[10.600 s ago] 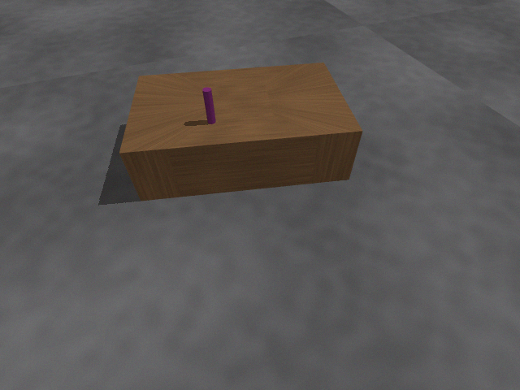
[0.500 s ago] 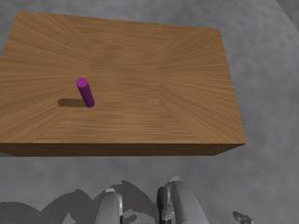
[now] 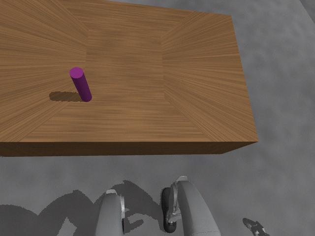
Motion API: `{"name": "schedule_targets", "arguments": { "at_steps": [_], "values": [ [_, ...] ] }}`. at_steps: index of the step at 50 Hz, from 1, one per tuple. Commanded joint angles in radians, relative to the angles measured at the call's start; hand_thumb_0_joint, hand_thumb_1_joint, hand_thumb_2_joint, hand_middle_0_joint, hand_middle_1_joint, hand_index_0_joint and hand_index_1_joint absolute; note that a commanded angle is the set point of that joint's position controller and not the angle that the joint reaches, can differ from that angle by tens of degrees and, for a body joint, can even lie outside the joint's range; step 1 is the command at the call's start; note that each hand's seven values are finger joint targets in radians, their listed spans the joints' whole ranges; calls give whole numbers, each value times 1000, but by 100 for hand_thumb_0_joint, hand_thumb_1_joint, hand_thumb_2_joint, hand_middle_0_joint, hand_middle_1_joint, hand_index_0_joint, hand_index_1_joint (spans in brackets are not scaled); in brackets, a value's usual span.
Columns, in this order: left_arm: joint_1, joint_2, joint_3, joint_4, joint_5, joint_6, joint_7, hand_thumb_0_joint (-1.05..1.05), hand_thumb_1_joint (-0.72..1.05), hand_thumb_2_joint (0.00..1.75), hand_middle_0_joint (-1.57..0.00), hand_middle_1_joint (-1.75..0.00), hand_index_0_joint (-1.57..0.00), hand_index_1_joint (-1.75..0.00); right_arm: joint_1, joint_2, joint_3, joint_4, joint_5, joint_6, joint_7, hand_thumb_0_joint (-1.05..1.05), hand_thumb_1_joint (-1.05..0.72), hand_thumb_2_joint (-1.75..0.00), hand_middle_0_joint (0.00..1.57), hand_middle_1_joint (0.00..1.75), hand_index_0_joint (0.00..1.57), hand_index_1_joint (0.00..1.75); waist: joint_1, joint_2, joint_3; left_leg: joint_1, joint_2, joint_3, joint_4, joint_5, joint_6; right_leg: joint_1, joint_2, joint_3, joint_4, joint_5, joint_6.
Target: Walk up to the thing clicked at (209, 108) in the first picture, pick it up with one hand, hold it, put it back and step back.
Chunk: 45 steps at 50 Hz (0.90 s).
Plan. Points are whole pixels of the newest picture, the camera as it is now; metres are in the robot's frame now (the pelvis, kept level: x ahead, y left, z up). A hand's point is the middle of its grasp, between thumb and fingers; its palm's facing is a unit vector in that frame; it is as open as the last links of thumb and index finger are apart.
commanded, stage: approach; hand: left
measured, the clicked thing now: (82, 86) +0.59 +0.21 -0.22
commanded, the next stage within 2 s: close in in 0.38 s
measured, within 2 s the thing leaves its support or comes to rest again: neither
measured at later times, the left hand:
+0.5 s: hand (54, 111) +0.49 +0.28 -0.21, palm faces +0.07 -1.00 +0.02, open 17.6 cm
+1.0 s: hand (76, 111) +0.50 +0.22 -0.24, palm faces +0.08 -1.00 +0.00, open 17.4 cm
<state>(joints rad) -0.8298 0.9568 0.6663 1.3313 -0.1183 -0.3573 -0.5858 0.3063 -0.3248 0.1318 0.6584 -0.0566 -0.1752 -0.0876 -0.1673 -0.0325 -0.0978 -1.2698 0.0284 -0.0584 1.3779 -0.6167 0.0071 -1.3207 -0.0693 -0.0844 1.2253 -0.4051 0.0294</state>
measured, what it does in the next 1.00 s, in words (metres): lowers itself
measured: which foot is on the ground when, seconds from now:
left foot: down 0.00-1.00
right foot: down 0.00-1.00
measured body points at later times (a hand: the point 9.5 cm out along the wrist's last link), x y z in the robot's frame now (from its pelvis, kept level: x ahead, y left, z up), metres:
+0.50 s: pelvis -0.06 +0.00 -0.20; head +0.19 +0.06 +0.17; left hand +0.48 +0.34 -0.21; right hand +0.00 -0.27 -0.30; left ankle +0.00 +0.11 -0.60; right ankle +0.08 -0.15 -0.60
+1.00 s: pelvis -0.07 +0.00 -0.25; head +0.17 +0.05 +0.13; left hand +0.49 +0.28 -0.24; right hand -0.06 -0.28 -0.34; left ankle +0.00 +0.11 -0.60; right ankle +0.08 -0.15 -0.60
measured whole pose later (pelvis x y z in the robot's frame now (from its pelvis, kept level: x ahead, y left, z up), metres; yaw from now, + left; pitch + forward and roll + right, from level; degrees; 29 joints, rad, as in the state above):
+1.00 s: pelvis -0.07 +0.00 -0.25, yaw -2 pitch +35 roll -8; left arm -1.10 0.72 0.50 1.26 -0.01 -0.48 -0.25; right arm 0.26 -0.32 0.14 0.64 -0.10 0.00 0.07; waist -0.28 0.02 -0.06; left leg -2.12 -0.03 -0.10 2.24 -0.73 0.01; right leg -2.17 -0.12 -0.05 2.03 -0.46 0.03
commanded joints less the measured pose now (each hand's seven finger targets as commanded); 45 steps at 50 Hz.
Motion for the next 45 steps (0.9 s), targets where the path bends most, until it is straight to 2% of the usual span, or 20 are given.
{"name": "schedule_targets", "arguments": {
  "at_steps": [1,5,6,8,10,11,12,13,17,20,22,24,28,30,32,34,37,39,42,45],
  "values": [
    [-234,211,5,-98,-82,-149,-20,0,-57,0,-6,-3,-5,-4,134,-197,-53,-38,5,-31,-5,0,-89,-89,20,30,20,30,-10,192,-448,136,-19,-28,-50,380,-13,135,46,30,52,139,-73],
    [-274,216,-1,-79,-104,-227,-27,0,-51,3,-4,-4,-4,-5,120,-214,-38,-38,-2,-27,10,0,-89,-89,20,30,20,30,-6,252,-524,84,-19,-44,70,417,-24,-9,40,25,195,136,-80],
    [-324,266,29,-130,-102,-248,-23,0,-51,3,-4,-4,-3,-5,127,-217,-35,-35,-8,-25,15,0,-89,-90,20,30,20,30,1,283,-596,73,-22,-38,109,457,-24,0,36,29,236,170,-82],
    [-362,289,39,-130,-90,-275,-20,0,-51,4,-4,-5,-3,-6,129,-220,-31,-26,-19,-16,24,0,-90,-90,20,30,20,30,-6,312,-642,46,-22,-34,170,479,-24,-23,29,35,305,195,-81],
    [-390,305,44,-120,-60,-288,-8,0,-49,5,-4,-6,-3,-7,133,-226,-35,-16,-31,-7,32,0,-91,-90,20,30,20,30,-10,350,-670,36,-21,-35,211,478,-27,-69,25,37,363,190,-80],
    [-445,348,64,-192,-47,-298,3,0,-49,6,-4,-6,-3,-7,136,-232,-37,-16,-37,-2,37,0,-91,-90,20,30,20,30,2,392,-724,46,-22,-32,231,479,-29,-78,23,41,393,187,-83],
    [-465,344,61,-179,-30,-297,7,0,-50,6,-4,-6,-3,-7,138,-234,-39,-6,-44,5,40,0,-92,-90,20,30,20,30,-9,427,-738,84,-16,-39,251,516,-35,-129,21,39,417,188,-83],
    [-439,302,34,-114,-12,-287,16,0,-51,6,-5,-6,-3,-7,137,-236,-42,-4,-52,10,46,0,-93,-91,20,30,20,30,-30,423,-698,51,-16,-41,265,500,-36,-163,21,35,440,171,-83],
    [-579,308,30,-235,12,-272,62,0,-55,6,-5,-6,-3,-8,138,-244,-48,-13,-59,32,66,0,-93,-91,20,30,20,30,-52,446,-783,-37,-23,-28,333,398,-29,-182,13,42,510,139,-80],
    [-576,195,-27,-163,33,-255,92,0,-58,6,-5,-7,-3,-9,129,-241,-47,-16,-62,44,83,0,-93,-91,20,30,20,30,-92,412,-715,-141,-28,-30,378,301,-25,-253,9,27,556,86,-76],
    [-591,173,-44,-137,49,-252,117,0,-57,6,-5,-7,-3,-9,128,-250,-44,-17,-61,56,90,0,-93,-91,20,30,20,30,-116,384,-641,-239,-31,-39,401,196,-22,-313,7,15,580,30,-72],
    [-623,149,-65,-141,61,-255,137,0,-58,6,-5,-8,-3,-10,136,-253,-36,-25,-65,67,101,0,-93,-91,20,30,20,30,-132,368,-636,-300,-36,-34,435,149,-17,-314,4,7,602,11,-67],
    [-651,211,-29,-175,69,-264,195,0,-61,0,-7,-6,-7,-6,130,-256,-26,-50,-63,91,119,0,-93,-90,20,30,20,30,-112,334,-670,-437,-51,-8,483,39,5,-265,2,5,637,-57,-53],
    [-683,197,-32,-218,66,-268,223,0,-61,0,-7,-6,-7,-6,130,-252,-26,-57,-63,104,125,0,-93,-90,20,30,20,30,-112,351,-702,-449,-52,-2,494,11,7,-259,4,1,650,-73,-49],
    [-686,217,-12,-239,77,-266,259,0,-56,0,-7,-5,-6,-5,135,-257,-30,-57,-62,117,128,0,-93,-90,20,30,20,30,-97,375,-711,-467,-55,0,495,-11,7,-264,3,-4,667,-85,-49],
    [-710,212,-24,-298,103,-263,285,0,-53,0,-7,-3,-6,-4,149,-261,-38,-54,-63,131,131,0,-93,-90,20,30,20,30,-99,426,-755,-420,-52,-7,493,25,0,-284,2,-10,688,-46,-55],
    [-697,155,-61,-309,117,-243,309,0,-49,0,-7,-2,-6,-2,154,-261,-51,-49,-60,147,131,0,-93,-90,20,30,20,30,-106,427,-764,-423,-55,-2,513,58,1,-299,2,-10,700,-16,-59],
    [-686,90,-92,-285,109,-224,318,0,-49,0,-6,-1,-5,-2,156,-254,-56,-45,-55,155,132,0,-92,-90,20,30,20,30,-132,372,-684,-510,-58,5,524,-5,15,-314,5,-10,674,-60,-54],
    [-646,57,-122,-271,111,-209,321,0,-49,0,-6,-2,-6,-2,150,-249,-59,-35,-48,160,130,0,-92,-90,20,30,20,30,-125,341,-619,-538,-58,7,521,-40,20,-347,3,-8,658,-88,-53],
    [-626,12,-151,-267,104,-189,324,0,-50,0,-6,-3,-6,-2,157,-249,-69,-38,-39,167,131,0,-91,-90,20,30,20,30,-128,317,-633,-531,-60,6,526,-19,21,-349,4,-9,657,-73,-54]
  ]
}}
